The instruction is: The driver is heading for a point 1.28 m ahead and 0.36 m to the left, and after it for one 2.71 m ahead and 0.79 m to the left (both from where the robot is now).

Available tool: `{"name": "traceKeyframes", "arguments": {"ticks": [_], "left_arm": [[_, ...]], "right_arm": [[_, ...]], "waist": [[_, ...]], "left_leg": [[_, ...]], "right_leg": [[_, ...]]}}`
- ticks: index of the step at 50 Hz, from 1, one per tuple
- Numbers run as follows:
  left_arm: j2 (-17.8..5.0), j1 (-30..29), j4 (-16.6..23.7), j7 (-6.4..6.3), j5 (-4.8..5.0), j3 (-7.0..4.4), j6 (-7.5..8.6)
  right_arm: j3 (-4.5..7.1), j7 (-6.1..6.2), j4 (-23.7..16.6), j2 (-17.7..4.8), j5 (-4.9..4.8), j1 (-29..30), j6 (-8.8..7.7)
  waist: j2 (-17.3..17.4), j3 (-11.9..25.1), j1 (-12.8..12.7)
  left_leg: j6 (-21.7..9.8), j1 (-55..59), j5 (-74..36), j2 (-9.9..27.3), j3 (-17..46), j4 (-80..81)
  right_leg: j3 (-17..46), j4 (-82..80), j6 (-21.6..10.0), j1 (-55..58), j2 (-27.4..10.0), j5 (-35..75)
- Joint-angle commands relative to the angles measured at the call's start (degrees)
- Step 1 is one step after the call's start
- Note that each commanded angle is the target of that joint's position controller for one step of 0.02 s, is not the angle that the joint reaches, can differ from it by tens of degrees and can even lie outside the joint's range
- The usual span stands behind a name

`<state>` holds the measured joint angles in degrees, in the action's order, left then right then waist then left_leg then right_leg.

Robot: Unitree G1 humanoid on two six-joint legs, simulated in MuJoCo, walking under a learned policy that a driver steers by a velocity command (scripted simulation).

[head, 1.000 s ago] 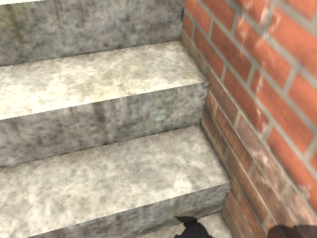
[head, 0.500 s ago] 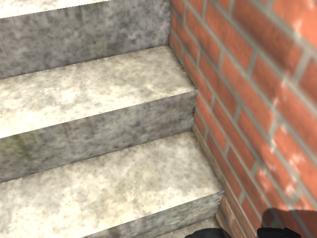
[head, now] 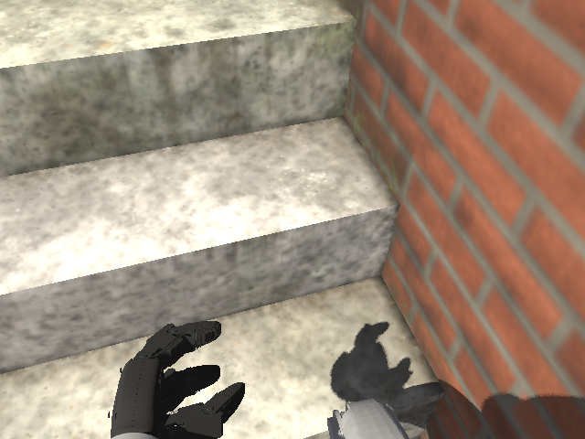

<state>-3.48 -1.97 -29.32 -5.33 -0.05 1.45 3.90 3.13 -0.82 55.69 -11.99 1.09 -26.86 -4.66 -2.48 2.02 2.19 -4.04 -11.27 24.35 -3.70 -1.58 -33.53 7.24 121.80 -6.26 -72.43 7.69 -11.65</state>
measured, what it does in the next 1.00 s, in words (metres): climbs: right foot 0.20 m higher, then left foot 0.19 m higher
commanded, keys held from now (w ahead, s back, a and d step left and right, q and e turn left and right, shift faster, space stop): w+shift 0.44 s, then shift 0.56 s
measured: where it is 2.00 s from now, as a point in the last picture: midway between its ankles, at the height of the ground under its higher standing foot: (179, 280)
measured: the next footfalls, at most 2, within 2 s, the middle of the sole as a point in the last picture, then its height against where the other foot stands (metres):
right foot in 0.14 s outside the picture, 0.20 m higher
left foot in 0.56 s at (151, 406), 0.19 m higher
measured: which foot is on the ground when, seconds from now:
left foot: down 0.00-0.16, up 0.18-0.54, down 0.56-1.00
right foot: up 0.00-0.12, down 0.14-0.56, up 0.58-1.00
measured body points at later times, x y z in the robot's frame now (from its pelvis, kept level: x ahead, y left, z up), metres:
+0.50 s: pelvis +0.28 +0.07 +0.24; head +0.33 +0.06 +0.69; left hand +0.27 +0.35 +0.11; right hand +0.62 -0.05 +0.27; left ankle +0.42 +0.21 -0.26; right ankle +0.22 -0.06 -0.52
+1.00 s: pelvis +0.46 +0.12 +0.41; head +0.46 +0.16 +0.85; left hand +0.65 +0.33 +0.29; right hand +0.50 -0.13 +0.30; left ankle +0.39 +0.22 -0.33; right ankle +0.51 -0.04 -0.03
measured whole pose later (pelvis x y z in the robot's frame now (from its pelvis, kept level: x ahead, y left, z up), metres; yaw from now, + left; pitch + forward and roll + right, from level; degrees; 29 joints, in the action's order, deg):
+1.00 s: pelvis +0.46 +0.12 +0.41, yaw +0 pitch +5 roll -3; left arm -13.5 7.1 -44.4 3.6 0.2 0.4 1.5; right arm 0.7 -5.0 44.7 -11.9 3.0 -20.4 -1.6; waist -1.9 6.7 5.1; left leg -2.4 -13.6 20.3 2.0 -1.8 -28.5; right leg 6.9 117.1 2.8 -69.9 7.5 -6.0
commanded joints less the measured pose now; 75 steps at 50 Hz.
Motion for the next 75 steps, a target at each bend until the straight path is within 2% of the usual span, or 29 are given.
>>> {"name": "traceKeyframes", "arguments": {"ticks": [1,2,3,7,8,10,12,15,21,23,24,28,29,30,31,35,36,38,39,41,54,55,56,57,60,68,71,72,75], "left_arm": [[-1.26,-5.09,5.57,-1.53,0.07,-0.07,-1.05],[-1.62,-17.49,9.93,-2.56,7.14,1.78,0.3],[-2.14,-14.13,9.33,-1.12,0.26,0.65,0.43],[-13.7,15.6,1.75,-0.65,6.33,-2.15,-1.28],[-21.4,25.22,-3.58,1.23,1.31,-5.85,-0.75],[-22.54,17.36,-7.43,-0.6,-1.16,-8.22,-1.43],[-16.43,12.67,-11.69,0.76,0.83,-6.22,2.36],[-10.68,9.95,-20.55,1.94,-0.26,-2.54,1.34],[-15.3,19.5,-22.96,1.62,2.11,-1.98,5.56],[-22.11,16.92,-17.7,-0.44,5.62,-2.58,-0.55],[-23.36,16.38,-15.43,-1.22,3.65,-3.6,3.54],[-25.97,16.17,-13.79,3.63,3.69,-7.3,5.6],[-9.76,31.39,-25.72,18.73,-10.43,-2.43,1.98],[-17.98,29.15,-21.12,21.28,-1.96,-7.52,0.9],[-20.52,23.86,-19.19,17.46,1.43,-8.57,1.05],[-10.47,23.38,-18.59,9.42,-2.78,-3.53,-0.54],[-7.39,13.15,-10.15,1.79,0.62,-0.6,1.11],[-9.59,11.35,-9.0,-2.51,3.51,-0.65,-0.78],[-11.25,11.69,-8.84,-2.78,4.87,-1.58,-2.01],[-13.89,19.54,-10.9,10.88,-0.77,-2.57,-2.69],[-7.59,3.29,-10.57,12.84,-1.87,-0.43,-5.3],[-8.25,-2.3,-6.95,12.12,-2.37,-0.54,-7.34],[-14.09,6.16,-7.54,3.11,5.06,-2.24,-4.73],[-18.04,13.35,-7.76,1.35,5.89,-2.87,-1.62],[-20.88,25.23,-16.72,0.51,-3.33,-2.25,-2.8],[-23.23,7.74,-7.31,-2.12,-0.13,-3.23,-6.1],[-31.27,11.75,-2.68,-0.49,4.19,-7.5,-6.17],[-20.39,20.43,-20.43,14.96,-6.34,-2.16,-1.46],[-20.63,21.61,-15.47,20.2,0.11,-3.55,0.22]], "right_arm": [[1.35,0.58,-0.5,-5.4,-2.04,-1.66,-3.22],[-0.66,-0.85,2.46,0.76,-2.22,-1.09,-0.78],[0.88,1.76,2.48,-3.32,-2.47,-9.03,-2.23],[2.61,5.63,-1.75,-23.23,-3.17,3.65,-2.02],[4.94,2.79,-7.86,-16.98,-5.66,7.23,-4.28],[3.25,-0.41,-14.81,-4.97,0.47,16.0,-3.6],[-1.2,0.02,-22.62,5.39,5.31,18.46,-1.85],[-5.42,5.23,-35.26,5.55,-1.76,30.03,-5.25],[-6.25,3.33,-37.59,6.43,-0.17,36.1,7.26],[-6.27,2.46,-42.53,2.65,-7.59,43.01,4.57],[-7.25,-0.25,-34.23,5.87,-0.81,31.3,5.23],[-4.4,0.78,-28.93,1.13,2.08,15.23,4.93],[-3.62,0.55,-17.76,-8.77,2.84,-10.84,9.38],[1.34,-2.09,-17.88,-18.08,3.55,-11.45,9.11],[2.9,-5.17,-14.55,-19.58,1.53,-4.38,8.2],[-3.26,-7.57,-9.88,4.99,0.92,24.07,4.56],[-4.59,-2.68,-5.34,12.46,-0.28,22.33,3.2],[-5.19,-1.13,-2.67,7.67,0.17,21.64,2.13],[-5.35,-1.24,-3.05,4.89,-1.24,21.09,0.78],[0.95,-3.43,-13.51,-13.66,5.17,21.01,2.0],[1.67,-0.9,-14.81,-12.24,-1.42,9.82,0.74],[2.51,-1.68,-13.97,-12.67,-3.15,6.94,0.54],[-1.12,-0.05,-14.99,-4.95,-6.89,15.08,4.29],[-1.71,0.68,-14.12,-6.45,-9.26,16.76,4.09],[-2.68,5.23,-15.41,4.52,-1.95,19.33,-0.7],[-1.76,2.63,-37.92,-3.71,-6.57,36.44,9.3],[-3.64,2.11,-36.74,-0.66,-6.15,37.03,9.01],[-11.36,-4.78,-42.32,10.32,-0.56,34.28,12.38],[-6.21,-6.34,-23.11,-4.77,-0.11,12.24,11.3]], "waist": [[3.42,-9.44,-3.25],[10.28,-5.26,1.33],[0.91,-6.88,0.83],[19.5,24.69,-18.68],[5.28,31.48,-17.16],[-7.66,25.08,-11.03],[6.37,3.92,-2.84],[1.65,-1.68,-0.74],[2.03,-10.53,3.11],[7.13,1.83,3.37],[-0.51,6.68,2.15],[-8.16,25.5,8.26],[7.65,39.22,8.36],[8.43,17.9,11.5],[5.07,10.5,8.45],[0.24,8.48,-9.2],[10.37,5.16,-6.67],[6.06,-0.92,-6.58],[6.94,-0.39,-5.75],[3.47,4.1,-5.75],[12.41,3.55,-6.65],[13.63,4.19,-6.15],[28.88,6.94,-4.59],[26.89,10.75,-7.9],[-11.43,8.23,-6.23],[-5.68,1.17,4.83],[-7.4,9.07,1.04],[-15.19,11.86,8.05],[-6.28,14.78,-2.5]], "left_leg": [[-3.02,-1.62,-27.89,12.45,6.62,23.25],[-5.63,3.25,-35.49,12.58,1.04,22.38],[-3.12,3.53,-47.86,11.02,3.54,28.57],[-5.26,5.64,-150.23,17.76,1.63,-4.37],[-3.74,6.65,-121.31,13.57,2.52,-25.11],[-0.61,-25.54,-26.59,-9.77,14.08,-76.77],[-2.6,-44.52,-23.3,-6.5,14.18,-92.02],[1.44,-66.86,-13.94,-0.43,17.42,-111.44],[-4.09,-58.91,-2.57,6.23,0.58,-84.0],[-2.29,-26.12,-10.82,9.18,-1.09,-54.93],[-4.78,-13.28,-9.08,3.67,-10.45,-54.72],[-6.97,-9.66,4.95,-2.3,-1.81,-18.97],[-25.64,26.46,-102.08,14.51,30.48,-14.22],[-22.97,22.89,-102.68,22.49,57.04,-3.17],[-17.35,14.25,-91.36,23.48,43.32,-6.55],[-11.81,-12.22,-50.68,15.71,21.0,0.6],[-7.6,-7.03,-30.5,16.66,13.73,3.85],[-4.08,-22.28,-29.26,11.4,1.37,5.61],[-5.07,-26.74,-29.31,10.67,-0.23,8.94],[-10.54,-17.24,-42.46,16.47,10.77,10.49],[-5.99,-9.7,-76.52,13.23,0.64,8.46],[-7.49,6.18,-86.64,13.63,3.59,5.36],[-5.62,20.35,-105.96,11.17,-0.07,-2.05],[-3.37,28.84,-99.44,9.69,-1.98,-14.62],[6.88,-44.42,19.16,-6.25,2.65,-96.43],[8.36,-52.88,-3.03,7.26,8.99,-85.84],[4.34,-23.93,8.83,5.02,-4.39,-59.2],[-0.05,-34.27,19.91,2.14,-0.1,-70.06],[-0.07,-39.91,5.26,3.33,4.09,-43.42]], "right_leg": [[-3.35,-2.91,-3.87,-5.16,-3.25,-10.31],[-7.47,-6.49,-0.51,-5.42,-1.91,-9.39],[-11.37,-19.02,-4.0,1.23,-4.24,-11.93],[-16.76,-54.2,0.01,64.24,0.48,-34.64],[2.66,-68.85,-7.55,63.33,-7.74,-27.42],[57.27,-110.91,-15.58,65.07,-22.18,-44.41],[41.75,-102.57,-12.62,53.73,-21.7,-34.75],[18.65,-93.32,-7.7,62.19,-22.13,15.19],[-7.26,-119.95,-3.27,39.45,-16.72,-6.04],[-14.24,-123.09,-2.07,38.86,-13.83,39.19],[-14.26,-125.07,-5.62,41.84,-18.27,55.22],[-10.25,-75.42,-3.21,77.91,-23.82,103.35],[-4.65,-44.79,-3.06,40.64,-11.66,19.23],[16.9,-8.17,-1.37,8.15,6.38,7.15],[21.67,1.17,0.11,-1.63,6.63,10.38],[12.54,-4.23,-2.96,1.72,-1.07,9.86],[4.49,-3.28,5.39,10.57,0.52,-6.01],[-2.21,-15.01,9.65,21.09,0.84,2.22],[-5.84,-14.56,10.78,27.97,2.14,6.03],[-0.12,-1.32,8.28,10.19,2.07,-2.56],[-14.78,-64.08,11.39,37.22,-9.18,12.71],[-18.18,-77.36,10.57,27.61,-6.07,-1.16],[-21.26,-81.98,9.05,36.28,-2.12,-12.32],[-17.18,-103.03,6.75,40.84,-6.2,10.2],[4.69,-88.61,-7.18,91.71,-30.49,126.53],[-13.52,-111.97,1.72,48.3,-23.52,23.43],[-17.8,-119.82,0.87,51.35,-20.79,44.07],[-6.67,-110.62,-6.83,40.15,-26.01,46.87],[-11.5,-99.82,-4.2,68.91,-21.59,25.58]]}}
Velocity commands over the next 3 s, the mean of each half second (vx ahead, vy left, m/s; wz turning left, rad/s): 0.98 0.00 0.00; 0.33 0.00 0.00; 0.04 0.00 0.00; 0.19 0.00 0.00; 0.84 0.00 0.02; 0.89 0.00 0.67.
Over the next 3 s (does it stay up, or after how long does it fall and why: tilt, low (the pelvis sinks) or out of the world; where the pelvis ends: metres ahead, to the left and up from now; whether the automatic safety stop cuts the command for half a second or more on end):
stays up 0.76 0.19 0.62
